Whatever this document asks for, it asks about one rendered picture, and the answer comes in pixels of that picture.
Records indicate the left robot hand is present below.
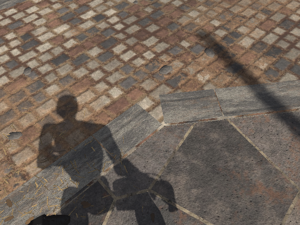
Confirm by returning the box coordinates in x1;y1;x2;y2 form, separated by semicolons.
27;214;70;225

